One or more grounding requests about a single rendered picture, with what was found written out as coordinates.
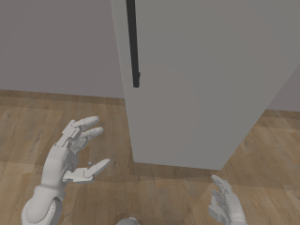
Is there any fridge door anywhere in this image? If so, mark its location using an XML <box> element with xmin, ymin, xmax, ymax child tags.
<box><xmin>113</xmin><ymin>0</ymin><xmax>300</xmax><ymax>171</ymax></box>

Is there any left robot hand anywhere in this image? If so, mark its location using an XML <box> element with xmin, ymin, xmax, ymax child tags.
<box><xmin>40</xmin><ymin>116</ymin><xmax>112</xmax><ymax>190</ymax></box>

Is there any handle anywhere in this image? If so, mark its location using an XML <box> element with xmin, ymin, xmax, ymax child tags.
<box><xmin>126</xmin><ymin>0</ymin><xmax>141</xmax><ymax>88</ymax></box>

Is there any robot left forearm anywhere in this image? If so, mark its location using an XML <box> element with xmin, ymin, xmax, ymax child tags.
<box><xmin>21</xmin><ymin>185</ymin><xmax>66</xmax><ymax>225</ymax></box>

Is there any right robot hand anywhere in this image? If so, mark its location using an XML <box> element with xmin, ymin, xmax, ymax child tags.
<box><xmin>208</xmin><ymin>174</ymin><xmax>247</xmax><ymax>225</ymax></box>

